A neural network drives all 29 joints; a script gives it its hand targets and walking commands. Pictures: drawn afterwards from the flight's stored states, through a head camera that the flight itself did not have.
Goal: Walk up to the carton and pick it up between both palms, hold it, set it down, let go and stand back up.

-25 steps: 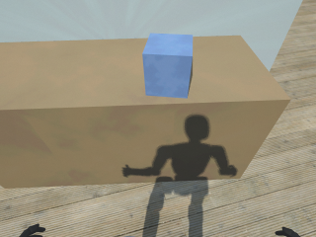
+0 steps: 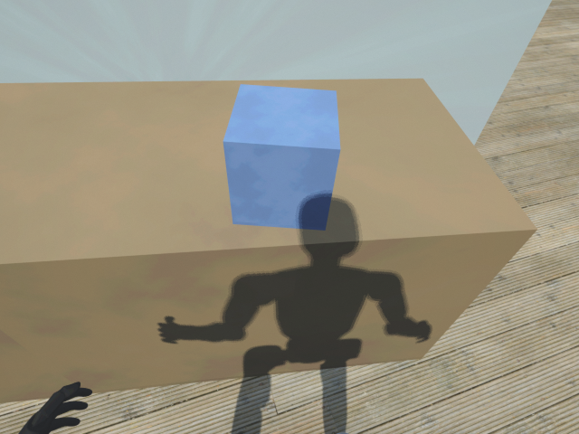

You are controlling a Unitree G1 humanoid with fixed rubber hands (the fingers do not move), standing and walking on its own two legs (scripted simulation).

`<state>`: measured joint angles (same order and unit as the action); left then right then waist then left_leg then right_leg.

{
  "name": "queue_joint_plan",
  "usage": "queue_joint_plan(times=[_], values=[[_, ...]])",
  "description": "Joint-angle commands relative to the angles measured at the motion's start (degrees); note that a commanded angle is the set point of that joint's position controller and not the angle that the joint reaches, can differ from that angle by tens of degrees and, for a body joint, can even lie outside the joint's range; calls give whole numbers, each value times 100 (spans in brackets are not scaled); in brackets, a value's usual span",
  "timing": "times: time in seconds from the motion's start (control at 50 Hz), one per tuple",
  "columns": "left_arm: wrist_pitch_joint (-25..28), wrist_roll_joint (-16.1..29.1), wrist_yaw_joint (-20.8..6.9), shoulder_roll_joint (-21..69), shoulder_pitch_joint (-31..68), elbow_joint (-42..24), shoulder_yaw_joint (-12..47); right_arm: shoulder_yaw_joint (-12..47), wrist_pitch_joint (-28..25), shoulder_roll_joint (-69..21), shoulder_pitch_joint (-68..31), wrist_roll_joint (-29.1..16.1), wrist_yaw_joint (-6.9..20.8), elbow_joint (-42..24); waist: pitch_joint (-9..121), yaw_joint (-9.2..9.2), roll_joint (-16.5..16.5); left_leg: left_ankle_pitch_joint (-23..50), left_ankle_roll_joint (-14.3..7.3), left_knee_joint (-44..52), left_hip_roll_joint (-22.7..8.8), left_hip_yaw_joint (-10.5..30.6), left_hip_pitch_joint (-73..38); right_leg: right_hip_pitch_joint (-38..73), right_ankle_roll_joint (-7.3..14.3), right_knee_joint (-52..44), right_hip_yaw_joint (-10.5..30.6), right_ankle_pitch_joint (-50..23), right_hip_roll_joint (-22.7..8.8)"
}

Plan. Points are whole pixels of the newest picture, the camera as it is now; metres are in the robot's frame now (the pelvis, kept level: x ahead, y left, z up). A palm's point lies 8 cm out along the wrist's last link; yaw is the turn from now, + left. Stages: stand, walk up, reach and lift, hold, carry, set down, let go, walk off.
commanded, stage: walk up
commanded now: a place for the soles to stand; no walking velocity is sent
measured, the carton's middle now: (283, 158) +0.58 -0.01 +0.06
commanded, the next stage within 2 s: reach and lift in 1.78 s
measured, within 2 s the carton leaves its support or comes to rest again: neither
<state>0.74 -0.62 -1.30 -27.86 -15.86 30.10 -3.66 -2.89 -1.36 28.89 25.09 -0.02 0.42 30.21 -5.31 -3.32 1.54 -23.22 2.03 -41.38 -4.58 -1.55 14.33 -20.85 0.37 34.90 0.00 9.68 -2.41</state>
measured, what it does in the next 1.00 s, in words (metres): shifts its weight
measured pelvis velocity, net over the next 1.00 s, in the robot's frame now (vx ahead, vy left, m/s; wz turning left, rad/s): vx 0.05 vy -0.01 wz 0.08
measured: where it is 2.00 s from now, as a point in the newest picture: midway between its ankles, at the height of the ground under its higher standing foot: outside the picture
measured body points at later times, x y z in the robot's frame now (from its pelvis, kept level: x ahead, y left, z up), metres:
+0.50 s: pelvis +0.04 -0.01 +0.02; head +0.05 -0.01 +0.47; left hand +0.18 +0.33 -0.06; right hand +0.19 -0.35 -0.06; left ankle +0.00 +0.14 -0.72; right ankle +0.09 -0.15 -0.72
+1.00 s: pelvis +0.05 -0.01 +0.02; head +0.07 -0.01 +0.47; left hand +0.14 +0.32 -0.08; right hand +0.17 -0.34 -0.08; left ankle +0.00 +0.14 -0.72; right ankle +0.09 -0.15 -0.72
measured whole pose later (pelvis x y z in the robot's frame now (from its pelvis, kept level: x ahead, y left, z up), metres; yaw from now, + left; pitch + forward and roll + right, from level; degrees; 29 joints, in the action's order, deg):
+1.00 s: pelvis +0.05 -0.01 +0.02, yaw +5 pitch -2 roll -1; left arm -0.5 0.0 -1.5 -23.6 -6.0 54.8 -3.8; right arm -2.8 -1.4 25.1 10.4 0.5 -0.8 55.4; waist -3.6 0.5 -0.2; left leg -18.4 3.2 -26.4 -2.7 4.9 5.9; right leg -12.0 -1.5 26.7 -4.8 12.2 -3.5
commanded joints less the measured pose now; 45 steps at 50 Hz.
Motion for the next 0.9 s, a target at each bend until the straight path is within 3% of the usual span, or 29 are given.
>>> queue_joint_plan(times=[0.0, 0.02, 0.04, 0.06, 0.08, 0.1, 0.12, 0.18, 0.24, 0.34, 0.5, 0.68, 0.78, 0.82, 0.88], values=[[30, 83, 129, -1468, -31, -315, -400, -92, 32, 618, 120, -103, -51, -286, 1036, 329, 503, -676, -131, -843, 171, 168, 627, 998, 1170, -973, 2344, -660, -1814], [0, 94, 135, -1422, 196, -247, -395, -186, 111, 961, -138, -108, -125, -182, 748, 366, 672, -1039, -245, -781, 200, 318, 541, 649, 1373, -947, 2402, -108, -1754], [-24, 142, 143, -1338, 305, -203, -355, -189, 97, 1041, -159, -81, -143, -108, 545, 334, 716, -661, -320, -414, 139, 379, 554, 571, 1267, -791, 2088, -223, -1567], [-50, 141, 128, -1190, 627, -170, -273, -165, 47, 993, -2, -73, -142, 66, 457, 139, 735, 47, -403, 279, 25, 362, 195, 271, 946, -556, 1562, -425, -1238], [-68, 157, 78, -1026, 877, -160, -187, -196, 1, 1115, -45, -43, -133, 199, 317, 72, 600, 501, -436, 951, -192, 695, 50, 8, 539, -266, 1022, -242, -786], [-88, 210, 53, -911, 798, -75, -152, -199, -37, 1250, -484, -24, -114, 261, 212, 305, 129, 649, -497, 1277, -410, 1285, 537, 428, 257, -19, 578, -179, -335], [-79, 196, 65, -939, 697, -9, -134, -202, -63, 1240, -694, -55, -103, 280, 273, 372, -64, 1030, -527, 1227, -468, 1221, 667, 832, 156, 21, 488, -448, -276], [12, 191, 97, -1103, 773, 298, -144, -114, -83, 1010, -762, -90, -106, 507, 747, 331, -120, 2002, -331, 786, -161, 677, 123, 1184, 376, -185, 707, -1431, -663], [26, 177, 112, -997, 945, 548, -76, -103, -38, 963, -805, -93, -112, 763, 990, 264, 83, 2368, -351, 784, -140, 633, -353, 1160, 421, -168, 504, -1912, -678], [-59, 189, 90, -949, 1197, 903, -45, -87, 46, 926, -1210, -91, -79, 1141, 681, 306, -58, 1689, -369, 1312, -177, 722, -245, 1050, 261, -625, 383, -654, -640], [-7, 194, 76, -875, 1308, 1515, -37, -102, 16, 917, -1675, -98, -56, 1635, 577, 335, -256, 1394, -346, 1804, -162, 765, -338, 1164, 203, -1100, 295, -171, -587], [-7, 157, 68, -795, 1337, 2002, -86, -116, 11, 739, -1827, -51, -54, 2173, 388, 379, -88, 1274, -357, 2114, -130, 728, -269, 1333, 177, -1478, 182, 315, -589], [8, 144, 71, -717, 1332, 2212, -88, -127, -16, 693, -1924, -69, -73, 2351, 544, 392, -207, 1658, -338, 2217, -176, 788, -406, 1512, 160, -1502, 112, -125, -587], [-41, 57, 11, -650, 1311, 2198, -173, -166, -61, 697, -1620, 40, -132, 2352, 548, 339, -10, 943, -456, 2119, -125, 750, -223, 1506, 241, -1305, -5, 552, -466], [-79, 71, -22, -563, 1255, 2185, -173, -195, -47, 692, -1690, 49, -148, 2281, 256, 405, -276, 656, -486, 2181, -159, 848, 26, 1375, 259, -1278, 12, 682, -476]])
